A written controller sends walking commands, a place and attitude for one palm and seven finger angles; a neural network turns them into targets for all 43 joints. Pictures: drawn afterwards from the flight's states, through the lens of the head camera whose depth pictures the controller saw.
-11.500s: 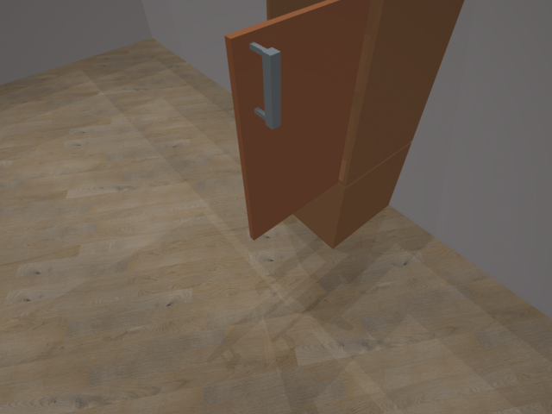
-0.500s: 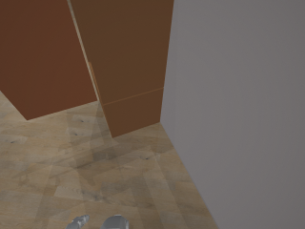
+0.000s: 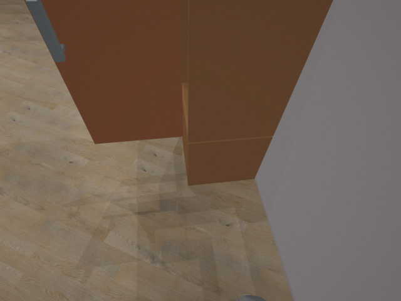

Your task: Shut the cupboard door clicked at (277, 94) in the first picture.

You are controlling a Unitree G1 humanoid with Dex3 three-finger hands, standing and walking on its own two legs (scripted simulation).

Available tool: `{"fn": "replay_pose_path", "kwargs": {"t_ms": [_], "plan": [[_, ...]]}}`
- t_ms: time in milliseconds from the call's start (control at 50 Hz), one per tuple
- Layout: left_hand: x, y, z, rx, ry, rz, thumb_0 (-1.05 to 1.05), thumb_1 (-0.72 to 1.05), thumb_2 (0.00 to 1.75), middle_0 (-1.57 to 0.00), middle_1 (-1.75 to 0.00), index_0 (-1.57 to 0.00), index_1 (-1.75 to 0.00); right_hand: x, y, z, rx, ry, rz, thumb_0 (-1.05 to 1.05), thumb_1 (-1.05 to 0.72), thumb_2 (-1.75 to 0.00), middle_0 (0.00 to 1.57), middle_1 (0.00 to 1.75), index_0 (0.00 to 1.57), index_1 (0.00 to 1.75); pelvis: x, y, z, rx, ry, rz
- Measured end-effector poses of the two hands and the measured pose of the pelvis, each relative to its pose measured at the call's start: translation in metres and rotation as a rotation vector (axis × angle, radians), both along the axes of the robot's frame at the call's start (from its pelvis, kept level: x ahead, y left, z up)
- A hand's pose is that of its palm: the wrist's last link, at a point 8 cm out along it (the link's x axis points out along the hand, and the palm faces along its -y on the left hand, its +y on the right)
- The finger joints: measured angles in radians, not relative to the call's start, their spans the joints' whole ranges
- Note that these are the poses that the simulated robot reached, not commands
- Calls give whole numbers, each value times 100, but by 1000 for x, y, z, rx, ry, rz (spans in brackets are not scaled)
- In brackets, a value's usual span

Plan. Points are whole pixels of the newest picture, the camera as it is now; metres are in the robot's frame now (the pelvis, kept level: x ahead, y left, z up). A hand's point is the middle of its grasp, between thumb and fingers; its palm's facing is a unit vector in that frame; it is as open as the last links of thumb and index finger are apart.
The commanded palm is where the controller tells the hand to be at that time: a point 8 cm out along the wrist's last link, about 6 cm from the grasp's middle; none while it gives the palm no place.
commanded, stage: turn to face it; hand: left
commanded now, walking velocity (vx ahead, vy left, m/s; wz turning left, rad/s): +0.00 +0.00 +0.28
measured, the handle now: (49, 27) +0.68 +0.43 +0.15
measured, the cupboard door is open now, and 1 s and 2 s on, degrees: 90 90 90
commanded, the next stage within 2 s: take the last steps up to it in 0.20 s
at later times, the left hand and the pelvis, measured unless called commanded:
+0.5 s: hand out of the picture +0.01 +0.16 -0.17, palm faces +0.22 -0.95 -0.22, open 7.3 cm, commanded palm none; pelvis +0.01 -0.04 +0.00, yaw +10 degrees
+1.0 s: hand (120, 273) +0.19 +0.20 -0.17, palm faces +0.20 -0.96 -0.20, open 7.4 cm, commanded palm none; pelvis +0.14 +0.01 -0.02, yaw +12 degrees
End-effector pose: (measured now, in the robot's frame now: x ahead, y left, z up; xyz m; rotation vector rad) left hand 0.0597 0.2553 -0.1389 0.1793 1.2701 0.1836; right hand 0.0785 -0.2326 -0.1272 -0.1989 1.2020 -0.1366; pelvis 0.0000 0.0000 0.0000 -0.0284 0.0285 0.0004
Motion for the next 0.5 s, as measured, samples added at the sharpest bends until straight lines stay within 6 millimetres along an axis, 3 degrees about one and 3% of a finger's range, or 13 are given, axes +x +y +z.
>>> {"fn": "replay_pose_path", "kwargs": {"t_ms": [160,260,380,500], "plan": [[12,-40,3,28,-60,2,1,91,90,-20,-30,-20,-29,-26,-36,-29,41,99,-34,0,-91,-90,21,30,20,30,3,-33,-12,43,-5,39],[-2,-64,11,22,-59,36,1,91,90,-20,-30,-20,-29,-27,-57,-30,38,150,-20,0,-91,-90,21,30,20,30,3,-45,-6,46,-22,91],[-27,-67,13,13,-34,105,0,93,90,-20,-30,-20,-29,-10,-63,-19,19,159,34,1,-91,-90,20,30,20,30,6,-50,1,62,-21,139],[-70,-54,4,-19,32,196,0,92,90,-20,-30,-20,-29,31,-39,-11,10,111,138,1,-91,-90,20,30,19,30,15,-36,1,64,-15,175]]}}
